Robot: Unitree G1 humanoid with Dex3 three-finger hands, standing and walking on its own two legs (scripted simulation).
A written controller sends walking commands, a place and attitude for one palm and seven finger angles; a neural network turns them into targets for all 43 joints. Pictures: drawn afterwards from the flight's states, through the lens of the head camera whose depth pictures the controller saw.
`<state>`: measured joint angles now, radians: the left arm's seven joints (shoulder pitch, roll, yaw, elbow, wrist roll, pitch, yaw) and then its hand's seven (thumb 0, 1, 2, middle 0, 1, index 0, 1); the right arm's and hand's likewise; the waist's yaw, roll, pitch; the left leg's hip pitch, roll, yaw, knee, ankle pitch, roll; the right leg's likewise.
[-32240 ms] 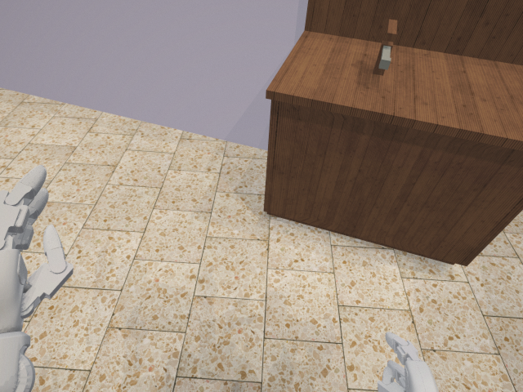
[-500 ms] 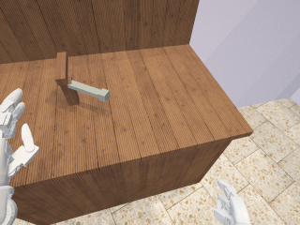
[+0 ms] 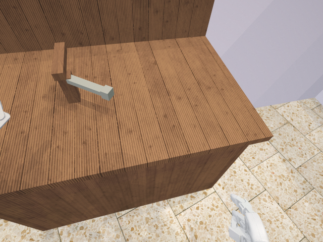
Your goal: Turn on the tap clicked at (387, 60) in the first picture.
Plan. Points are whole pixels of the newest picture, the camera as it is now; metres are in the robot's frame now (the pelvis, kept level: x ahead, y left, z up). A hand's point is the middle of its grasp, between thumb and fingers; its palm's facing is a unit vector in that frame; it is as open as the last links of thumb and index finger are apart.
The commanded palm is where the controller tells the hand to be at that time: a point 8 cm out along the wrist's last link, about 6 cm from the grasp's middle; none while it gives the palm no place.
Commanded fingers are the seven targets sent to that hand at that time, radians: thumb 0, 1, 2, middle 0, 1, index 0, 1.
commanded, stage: come to a stop and stand still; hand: left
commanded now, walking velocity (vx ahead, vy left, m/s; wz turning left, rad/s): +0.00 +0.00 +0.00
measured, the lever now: (107, 92) +0.47 +0.21 +0.06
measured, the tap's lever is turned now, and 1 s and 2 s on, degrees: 53 53 53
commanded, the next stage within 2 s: look again from close up in 0.84 s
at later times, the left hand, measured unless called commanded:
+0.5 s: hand (8, 169) +0.19 +0.26 +0.18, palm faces +0.42 -0.84 -0.34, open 7.4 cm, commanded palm +0.12 +0.29 +0.18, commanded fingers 0.00 0.90 0.90 -0.20 -0.30 -0.20 -0.30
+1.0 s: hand (7, 186) +0.16 +0.26 +0.17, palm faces +0.41 -0.84 -0.35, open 7.4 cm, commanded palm +0.10 +0.29 +0.18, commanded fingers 0.00 0.90 0.90 -0.20 -0.30 -0.20 -0.30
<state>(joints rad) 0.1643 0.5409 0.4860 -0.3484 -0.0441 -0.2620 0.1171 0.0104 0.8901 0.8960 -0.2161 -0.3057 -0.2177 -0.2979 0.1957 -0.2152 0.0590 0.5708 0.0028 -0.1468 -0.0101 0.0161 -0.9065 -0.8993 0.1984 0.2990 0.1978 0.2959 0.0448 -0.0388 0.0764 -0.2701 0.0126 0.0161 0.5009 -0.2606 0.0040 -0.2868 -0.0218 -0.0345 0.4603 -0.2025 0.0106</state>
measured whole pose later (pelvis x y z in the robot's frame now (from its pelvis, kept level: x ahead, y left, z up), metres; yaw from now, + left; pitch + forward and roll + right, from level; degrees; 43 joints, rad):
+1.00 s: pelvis -0.05 +0.00 +0.00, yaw +2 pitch -1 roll +0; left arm 0.42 0.41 0.37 -0.44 -0.11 -0.27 0.11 0.01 0.89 0.90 -0.21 -0.30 -0.21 -0.30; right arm 0.21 -0.21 0.00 0.65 0.03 -0.23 0.00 0.02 -0.91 -0.90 0.20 0.30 0.20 0.30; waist 0.02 -0.03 0.08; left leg -0.29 -0.02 -0.02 0.48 -0.18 0.01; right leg -0.30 -0.05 -0.07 0.45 -0.14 0.02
